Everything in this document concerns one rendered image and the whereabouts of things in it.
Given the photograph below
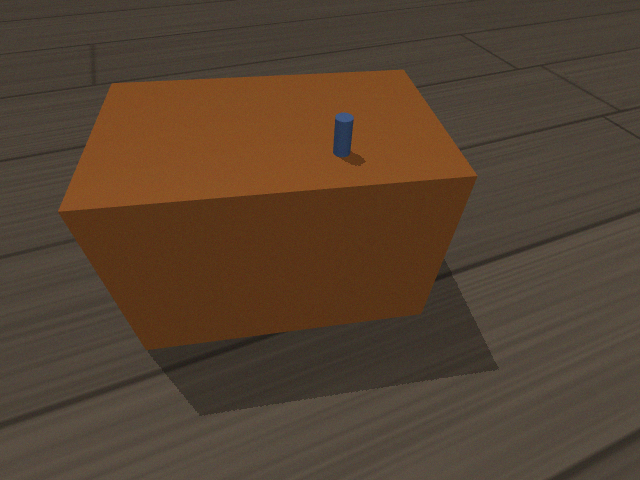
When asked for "can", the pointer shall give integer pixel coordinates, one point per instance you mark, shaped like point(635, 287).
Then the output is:
point(343, 134)

